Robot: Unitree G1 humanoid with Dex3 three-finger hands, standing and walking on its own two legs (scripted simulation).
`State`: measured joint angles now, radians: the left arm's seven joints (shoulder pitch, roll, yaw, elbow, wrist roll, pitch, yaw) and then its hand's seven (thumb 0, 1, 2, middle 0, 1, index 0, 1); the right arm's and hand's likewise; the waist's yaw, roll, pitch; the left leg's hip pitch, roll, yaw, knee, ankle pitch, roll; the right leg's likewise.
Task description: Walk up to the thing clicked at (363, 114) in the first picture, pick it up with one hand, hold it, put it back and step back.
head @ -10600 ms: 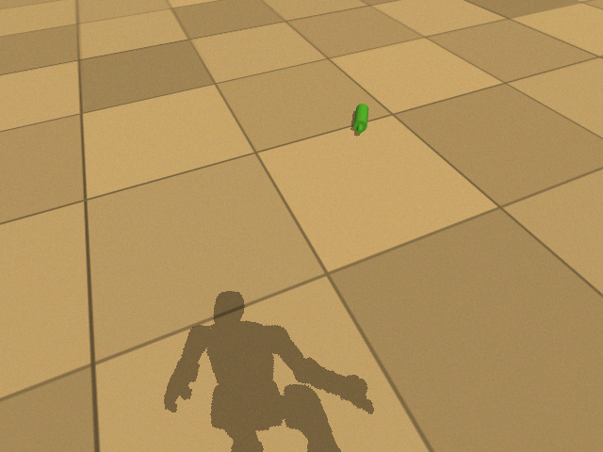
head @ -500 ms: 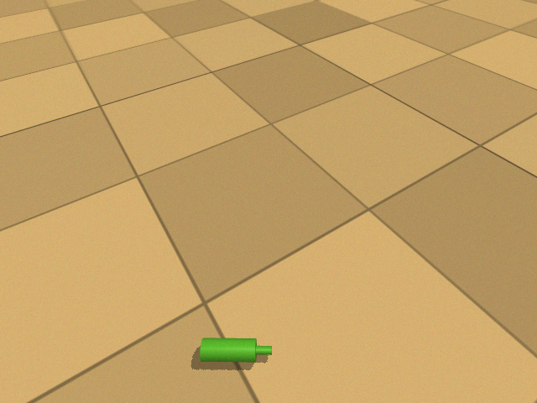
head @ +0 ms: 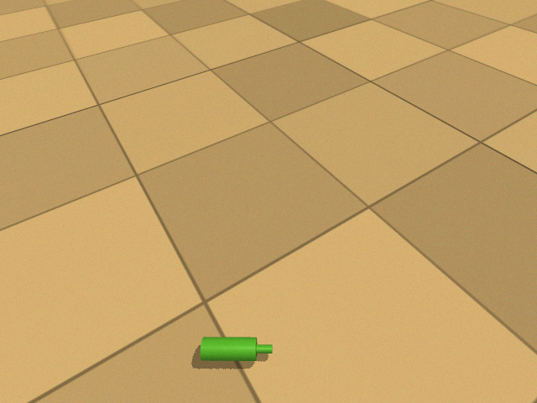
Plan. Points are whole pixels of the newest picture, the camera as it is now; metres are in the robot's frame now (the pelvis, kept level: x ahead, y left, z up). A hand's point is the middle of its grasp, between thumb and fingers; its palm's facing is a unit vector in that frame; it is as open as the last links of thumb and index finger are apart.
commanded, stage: rise first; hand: left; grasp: from above
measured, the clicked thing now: (237, 348) +0.45 +0.16 -0.74
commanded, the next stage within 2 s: none
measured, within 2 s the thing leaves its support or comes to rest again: neither
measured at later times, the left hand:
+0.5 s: hand out of the picture +0.15 +0.26 -0.20, palm faces -0.09 -0.91 -0.41, open 13.4 cm
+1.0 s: hand out of the picture +0.12 +0.26 -0.25, palm faces -0.21 -0.84 -0.49, open 14.2 cm
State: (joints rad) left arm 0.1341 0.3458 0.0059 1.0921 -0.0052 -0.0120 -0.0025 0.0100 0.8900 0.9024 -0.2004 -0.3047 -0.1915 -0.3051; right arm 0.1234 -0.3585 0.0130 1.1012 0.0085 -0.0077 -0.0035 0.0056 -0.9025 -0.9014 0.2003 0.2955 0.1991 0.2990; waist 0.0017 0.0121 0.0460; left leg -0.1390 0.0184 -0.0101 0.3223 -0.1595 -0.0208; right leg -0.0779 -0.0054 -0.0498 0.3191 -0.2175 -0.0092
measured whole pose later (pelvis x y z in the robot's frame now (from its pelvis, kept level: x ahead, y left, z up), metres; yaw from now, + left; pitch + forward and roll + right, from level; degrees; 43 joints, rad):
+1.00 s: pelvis -0.02 +0.02 -0.12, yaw -2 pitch +20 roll -2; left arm 0.30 0.30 0.09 0.36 0.27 0.23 0.05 0.00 -0.55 0.98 -0.08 -1.09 -0.07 -1.09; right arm 0.19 -0.23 -0.02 0.53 0.01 -0.16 -0.03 0.01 -0.88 -0.90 0.20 0.30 0.20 0.30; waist -0.03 0.02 -0.13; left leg -1.05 0.04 -0.02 1.24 -0.54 0.00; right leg -0.97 0.00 -0.04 1.21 -0.59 0.01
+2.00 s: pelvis -0.10 +0.02 -0.39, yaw -8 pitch +34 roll -6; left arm -0.76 0.62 0.07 1.21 1.11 -0.17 0.30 0.00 -0.56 1.05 -0.08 -0.99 -0.06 -1.01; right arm 0.15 -0.26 -0.03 0.77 -0.07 -0.06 0.07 0.01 -0.90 -0.91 0.20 0.30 0.20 0.30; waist -0.13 0.00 -0.11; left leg -2.17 0.07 -0.09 2.19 -0.63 0.01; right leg -2.07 0.03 -0.08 2.16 -0.69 0.00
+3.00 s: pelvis -0.10 +0.02 -0.45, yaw -11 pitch +33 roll -8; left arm -0.92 0.75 0.10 1.38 1.22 -0.19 0.38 0.00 -0.52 0.97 -0.08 -1.07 -0.10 -1.05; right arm 0.14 -0.27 0.06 0.75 -0.13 -0.05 0.12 0.00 -0.91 -0.91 0.20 0.30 0.20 0.30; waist -0.21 -0.03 -0.02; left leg -2.32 0.08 -0.14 2.39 -0.66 0.00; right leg -2.21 0.05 -0.11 2.33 -0.71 0.01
